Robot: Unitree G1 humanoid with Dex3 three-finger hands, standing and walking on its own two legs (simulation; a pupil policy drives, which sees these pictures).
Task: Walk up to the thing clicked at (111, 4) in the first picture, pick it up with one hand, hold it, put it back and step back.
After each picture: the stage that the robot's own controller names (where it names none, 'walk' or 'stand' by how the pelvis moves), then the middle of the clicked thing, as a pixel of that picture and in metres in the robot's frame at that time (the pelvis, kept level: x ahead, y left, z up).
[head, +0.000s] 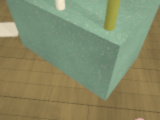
stand; (112, 9) +0.85 -0.15 +0.02
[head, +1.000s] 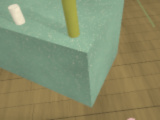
walk; (71, 15) +0.75 +0.11 +0.04
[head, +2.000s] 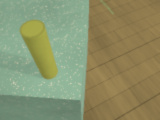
stand; (42, 54) +0.42 +0.16 +0.04
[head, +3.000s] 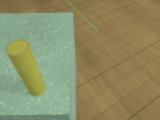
stand; (29, 71) +0.38 +0.21 +0.03
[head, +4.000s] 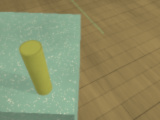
stand; (38, 71) +0.39 +0.19 +0.02
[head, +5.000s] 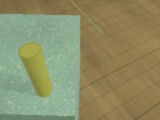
stand; (38, 73) +0.38 +0.19 +0.01
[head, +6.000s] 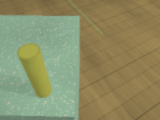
stand; (37, 74) +0.38 +0.19 +0.01
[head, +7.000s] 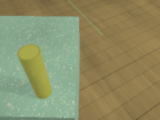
stand; (37, 75) +0.38 +0.19 +0.01
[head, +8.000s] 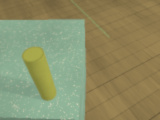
rise first; (42, 76) +0.37 +0.19 +0.02
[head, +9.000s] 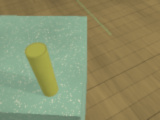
go down; (44, 73) +0.38 +0.19 +0.02
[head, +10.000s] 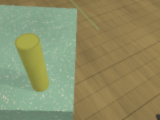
go down; (35, 66) +0.40 +0.17 +0.03
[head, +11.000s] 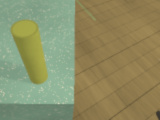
go down; (33, 57) +0.41 +0.17 +0.06
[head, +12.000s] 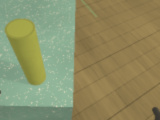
close in; (30, 57) +0.39 +0.17 +0.07
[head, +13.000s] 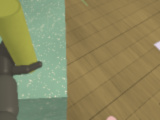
close; (19, 43) +0.42 +0.18 +0.10
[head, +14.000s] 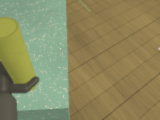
lift; (17, 61) +0.37 +0.19 +0.10
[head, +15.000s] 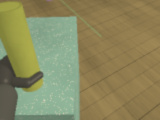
lift; (21, 52) +0.34 +0.18 +0.20
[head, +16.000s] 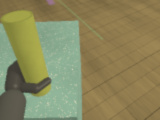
hold; (31, 58) +0.33 +0.16 +0.18
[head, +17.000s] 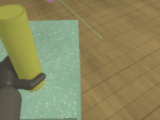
hold; (23, 55) +0.33 +0.17 +0.19
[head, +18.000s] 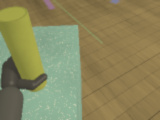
crouch; (26, 55) +0.33 +0.17 +0.20
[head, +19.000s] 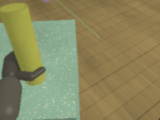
crouch; (26, 49) +0.38 +0.18 +0.17
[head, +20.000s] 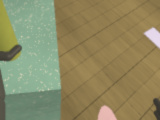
lower; out of the picture +0.47 +0.20 +0.11
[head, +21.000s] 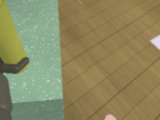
lower; (6, 41) +0.43 +0.20 +0.10
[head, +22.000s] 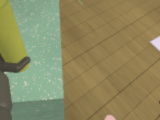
lower; (8, 40) +0.43 +0.20 +0.11
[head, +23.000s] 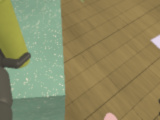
lower; (8, 35) +0.44 +0.19 +0.11
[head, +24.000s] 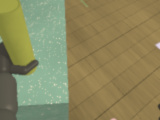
open; (18, 43) +0.42 +0.18 +0.10
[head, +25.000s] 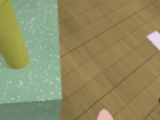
rise; (7, 37) +0.42 +0.18 +0.11
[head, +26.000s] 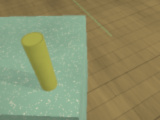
sink last; (42, 65) +0.40 +0.18 +0.07
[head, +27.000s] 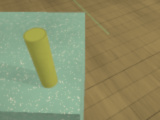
stand; (43, 61) +0.41 +0.18 +0.07
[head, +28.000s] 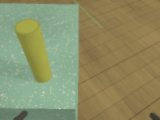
stand; (36, 55) +0.42 +0.18 +0.08
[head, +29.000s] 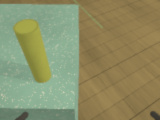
stand; (36, 55) +0.42 +0.18 +0.08
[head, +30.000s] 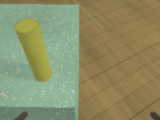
stand; (36, 54) +0.42 +0.18 +0.08
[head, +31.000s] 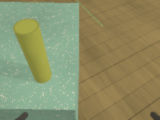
stand; (36, 55) +0.41 +0.18 +0.08
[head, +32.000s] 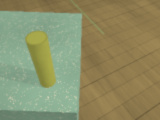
stand; (43, 62) +0.42 +0.17 +0.03
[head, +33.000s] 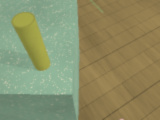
walk; (34, 46) +0.46 +0.20 +0.04
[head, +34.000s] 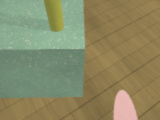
walk; (53, 5) +0.66 +0.15 +0.04
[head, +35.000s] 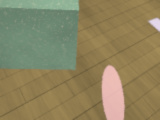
walk; out of the picture +0.98 +0.15 +0.03
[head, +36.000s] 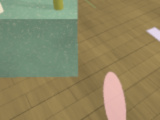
stand; out of the picture +1.05 +0.19 +0.02
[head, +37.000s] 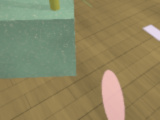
stand; out of the picture +1.06 +0.21 +0.01
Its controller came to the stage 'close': yes
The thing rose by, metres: 0.19
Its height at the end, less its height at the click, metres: +0.00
